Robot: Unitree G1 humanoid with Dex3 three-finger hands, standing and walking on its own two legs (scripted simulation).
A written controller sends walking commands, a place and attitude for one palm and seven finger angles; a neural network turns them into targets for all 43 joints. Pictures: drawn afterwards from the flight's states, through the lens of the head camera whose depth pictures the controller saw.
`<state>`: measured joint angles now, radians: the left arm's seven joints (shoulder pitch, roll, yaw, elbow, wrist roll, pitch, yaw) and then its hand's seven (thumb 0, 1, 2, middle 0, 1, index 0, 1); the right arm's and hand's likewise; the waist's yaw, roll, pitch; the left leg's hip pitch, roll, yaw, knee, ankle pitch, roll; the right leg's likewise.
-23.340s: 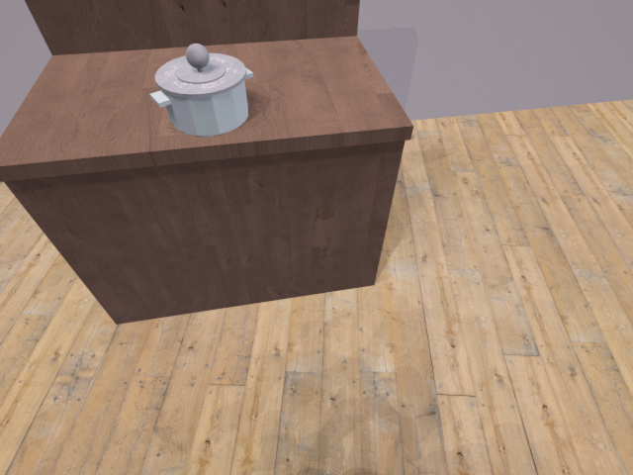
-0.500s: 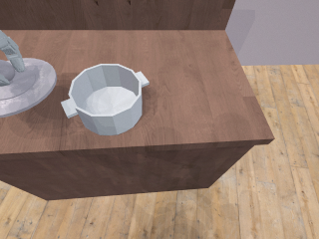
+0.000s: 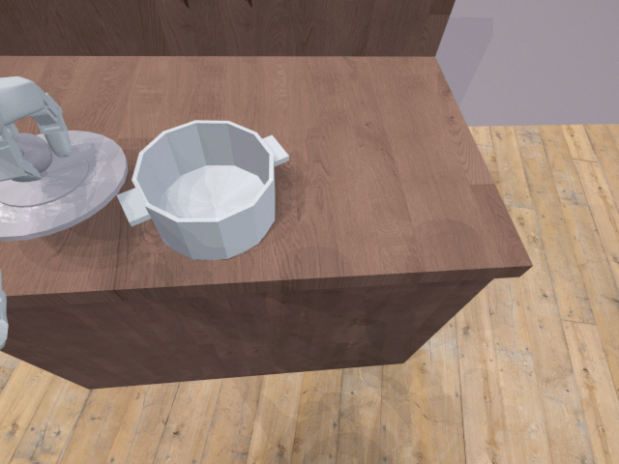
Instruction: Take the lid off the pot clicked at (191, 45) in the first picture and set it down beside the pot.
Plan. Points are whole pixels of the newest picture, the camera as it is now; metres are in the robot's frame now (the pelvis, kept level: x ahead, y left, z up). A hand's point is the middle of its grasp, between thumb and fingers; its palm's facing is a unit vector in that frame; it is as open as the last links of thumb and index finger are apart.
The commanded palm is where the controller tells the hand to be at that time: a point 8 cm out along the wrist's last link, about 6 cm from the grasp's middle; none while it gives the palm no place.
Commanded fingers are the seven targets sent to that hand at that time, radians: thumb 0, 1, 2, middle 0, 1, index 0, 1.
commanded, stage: lower the lid onto the table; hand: left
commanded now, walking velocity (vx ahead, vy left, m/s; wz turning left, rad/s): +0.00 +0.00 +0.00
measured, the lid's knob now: (27, 154) +0.48 +0.34 +0.11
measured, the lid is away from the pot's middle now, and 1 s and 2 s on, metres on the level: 0.21 0.21 0.23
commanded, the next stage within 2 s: open the fingers wide in 1.38 s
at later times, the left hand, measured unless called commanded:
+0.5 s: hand (24, 166) +0.46 +0.34 +0.10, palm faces -0.47 -0.16 -0.87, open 7.4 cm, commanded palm +0.51 +0.34 +0.17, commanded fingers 0.00 0.53 1.08 -0.84 -1.01 -0.92 -1.08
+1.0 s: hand (33, 180) +0.46 +0.35 +0.07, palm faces -0.50 -0.15 -0.85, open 6.9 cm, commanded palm +0.51 +0.35 +0.14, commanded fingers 0.00 0.53 1.08 -0.84 -1.01 -0.92 -1.08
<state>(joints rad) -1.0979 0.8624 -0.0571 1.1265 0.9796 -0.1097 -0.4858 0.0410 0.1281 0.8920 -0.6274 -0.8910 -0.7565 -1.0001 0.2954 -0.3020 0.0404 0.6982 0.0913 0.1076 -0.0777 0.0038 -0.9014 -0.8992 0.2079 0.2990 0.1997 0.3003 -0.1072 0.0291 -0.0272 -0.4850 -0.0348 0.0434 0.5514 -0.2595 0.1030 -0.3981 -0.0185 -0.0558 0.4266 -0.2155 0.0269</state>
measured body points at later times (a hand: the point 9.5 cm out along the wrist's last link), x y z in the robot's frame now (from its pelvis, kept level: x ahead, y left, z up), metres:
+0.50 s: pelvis +0.00 +0.00 -0.01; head +0.10 +0.02 +0.43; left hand +0.48 +0.35 +0.15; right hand +0.01 -0.29 -0.12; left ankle +0.00 +0.05 -0.73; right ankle -0.01 -0.16 -0.73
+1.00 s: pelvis +0.00 +0.01 -0.01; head +0.11 +0.03 +0.42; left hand +0.49 +0.35 +0.12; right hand -0.01 -0.28 -0.12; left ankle +0.00 +0.05 -0.73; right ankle -0.01 -0.16 -0.73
